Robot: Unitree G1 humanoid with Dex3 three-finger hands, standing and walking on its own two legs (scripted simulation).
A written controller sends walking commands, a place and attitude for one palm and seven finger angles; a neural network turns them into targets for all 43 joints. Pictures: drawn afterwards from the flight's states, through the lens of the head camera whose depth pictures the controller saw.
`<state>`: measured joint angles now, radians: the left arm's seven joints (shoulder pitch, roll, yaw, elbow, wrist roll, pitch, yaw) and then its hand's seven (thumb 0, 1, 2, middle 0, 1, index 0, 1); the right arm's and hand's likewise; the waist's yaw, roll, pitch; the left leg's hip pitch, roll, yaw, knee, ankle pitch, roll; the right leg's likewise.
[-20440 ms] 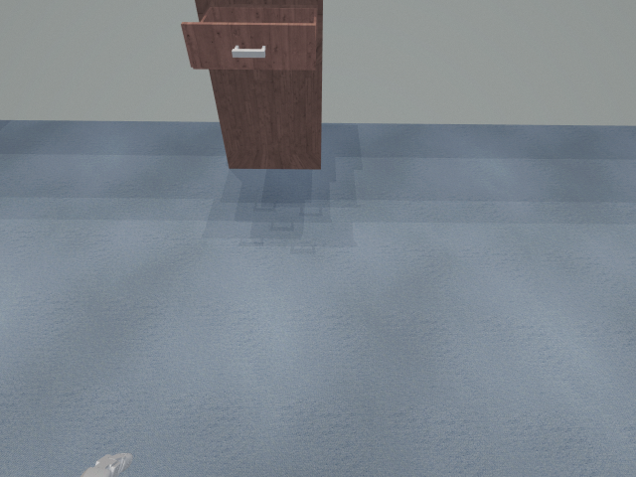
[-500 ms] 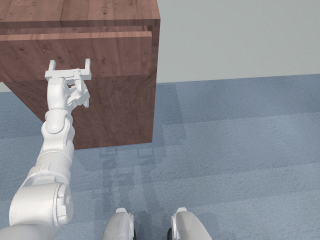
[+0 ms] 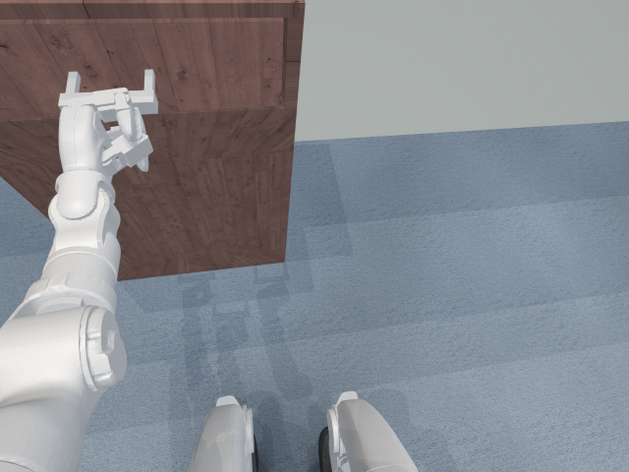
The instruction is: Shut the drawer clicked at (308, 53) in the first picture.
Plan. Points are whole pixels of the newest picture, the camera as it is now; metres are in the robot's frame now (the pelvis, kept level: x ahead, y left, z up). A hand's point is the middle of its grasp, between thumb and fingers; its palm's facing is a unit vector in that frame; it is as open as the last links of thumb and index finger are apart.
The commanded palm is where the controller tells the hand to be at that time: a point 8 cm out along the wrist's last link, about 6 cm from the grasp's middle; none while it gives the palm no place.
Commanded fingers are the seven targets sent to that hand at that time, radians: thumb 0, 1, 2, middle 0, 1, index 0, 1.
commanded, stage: push the drawer shut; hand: left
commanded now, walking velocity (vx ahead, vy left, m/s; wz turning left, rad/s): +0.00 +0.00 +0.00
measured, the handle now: (111, 91) +0.59 +0.21 +0.06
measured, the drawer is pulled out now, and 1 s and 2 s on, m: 0.00 0.00 0.00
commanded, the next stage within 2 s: pull the fist back off the drawer in 0.04 s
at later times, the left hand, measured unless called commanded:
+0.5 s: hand (143, 138) +0.51 +0.17 +0.06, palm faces +0.08 -1.00 -0.04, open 3.0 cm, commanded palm +0.49 +0.20 +0.06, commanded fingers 0.00 0.90 0.90 -1.40 -1.60 -1.40 -1.60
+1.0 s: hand (133, 154) +0.49 +0.18 +0.06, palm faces +0.09 -1.00 -0.02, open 3.3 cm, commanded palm +0.44 +0.22 +0.08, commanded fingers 0.00 0.90 0.90 -1.40 -1.60 -1.40 -1.60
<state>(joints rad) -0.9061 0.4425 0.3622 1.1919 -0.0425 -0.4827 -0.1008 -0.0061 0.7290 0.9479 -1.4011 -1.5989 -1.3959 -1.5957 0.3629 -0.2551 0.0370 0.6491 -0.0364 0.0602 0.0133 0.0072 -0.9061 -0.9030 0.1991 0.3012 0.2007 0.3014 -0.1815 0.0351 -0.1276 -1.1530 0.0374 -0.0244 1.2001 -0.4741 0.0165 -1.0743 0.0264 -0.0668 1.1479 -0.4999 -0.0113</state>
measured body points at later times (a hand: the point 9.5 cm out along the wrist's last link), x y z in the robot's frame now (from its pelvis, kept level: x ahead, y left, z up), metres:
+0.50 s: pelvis -0.02 +0.01 -0.01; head +0.12 +0.04 +0.42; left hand +0.50 +0.22 +0.06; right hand -0.02 -0.25 -0.11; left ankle +0.04 +0.11 -0.64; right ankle +0.02 -0.12 -0.64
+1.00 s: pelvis +0.03 +0.01 +0.02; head +0.15 +0.02 +0.45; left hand +0.48 +0.23 +0.07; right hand +0.08 -0.26 -0.10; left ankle +0.04 +0.11 -0.64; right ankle +0.02 -0.12 -0.64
